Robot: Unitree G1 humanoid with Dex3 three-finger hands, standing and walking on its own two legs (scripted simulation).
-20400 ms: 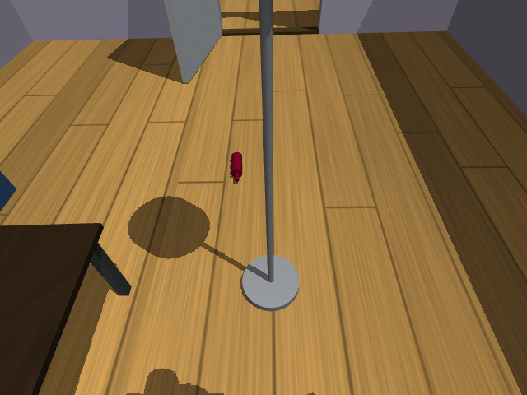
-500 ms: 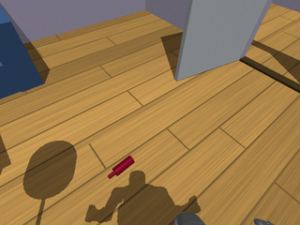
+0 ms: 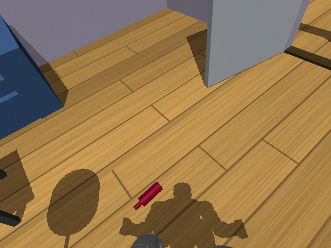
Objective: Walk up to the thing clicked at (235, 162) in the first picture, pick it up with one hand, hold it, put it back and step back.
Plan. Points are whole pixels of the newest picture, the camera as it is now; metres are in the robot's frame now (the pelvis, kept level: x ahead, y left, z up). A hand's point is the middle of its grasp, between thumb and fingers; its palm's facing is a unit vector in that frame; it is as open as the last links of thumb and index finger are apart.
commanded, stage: walk up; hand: left
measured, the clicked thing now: (147, 196) +0.48 +0.24 -0.74
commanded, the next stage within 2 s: stand in 1.84 s
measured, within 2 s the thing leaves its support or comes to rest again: neither
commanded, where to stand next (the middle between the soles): +0.09 +0.03 m, yaw -1 degrees
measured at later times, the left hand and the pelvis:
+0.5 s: hand out of the picture +0.06 +0.30 -0.16, palm faces +0.01 -0.94 -0.34, open 7.4 cm; pelvis +0.03 +0.03 +0.00, yaw +1 degrees
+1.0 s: hand (86, 246) +0.15 +0.27 -0.14, palm faces -0.01 -0.94 -0.35, open 7.4 cm; pelvis +0.05 +0.02 +0.01, yaw +0 degrees
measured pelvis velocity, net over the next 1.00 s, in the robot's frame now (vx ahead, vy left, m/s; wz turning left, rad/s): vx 0.05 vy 0.02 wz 0.01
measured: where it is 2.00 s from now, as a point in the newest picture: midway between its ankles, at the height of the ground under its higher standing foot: outside the picture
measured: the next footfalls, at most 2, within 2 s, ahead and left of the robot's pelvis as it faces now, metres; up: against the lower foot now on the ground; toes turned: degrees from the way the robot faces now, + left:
left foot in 0.12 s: +0.09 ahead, +0.16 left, +0.00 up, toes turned +1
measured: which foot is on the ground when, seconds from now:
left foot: up 0.00-0.10, down 0.12-1.00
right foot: down 0.00-1.00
